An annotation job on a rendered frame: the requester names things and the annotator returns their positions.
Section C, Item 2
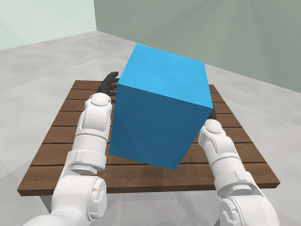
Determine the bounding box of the carton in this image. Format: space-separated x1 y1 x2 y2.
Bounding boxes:
109 43 214 170

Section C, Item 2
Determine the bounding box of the table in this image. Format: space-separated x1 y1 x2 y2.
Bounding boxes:
17 80 280 226

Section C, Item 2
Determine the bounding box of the robot right upper arm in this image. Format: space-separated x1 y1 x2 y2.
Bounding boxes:
219 195 279 226

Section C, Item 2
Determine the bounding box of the robot right hand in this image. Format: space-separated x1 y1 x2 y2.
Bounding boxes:
207 104 217 121

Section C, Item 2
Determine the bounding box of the robot left upper arm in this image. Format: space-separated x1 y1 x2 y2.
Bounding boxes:
23 175 107 226

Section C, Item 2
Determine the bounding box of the robot left forearm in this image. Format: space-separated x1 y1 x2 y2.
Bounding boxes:
51 92 112 210

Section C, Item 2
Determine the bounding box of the robot left hand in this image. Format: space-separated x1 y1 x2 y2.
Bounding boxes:
96 72 119 104

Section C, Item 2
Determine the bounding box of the robot right forearm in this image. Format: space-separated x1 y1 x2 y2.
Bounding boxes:
198 119 280 226

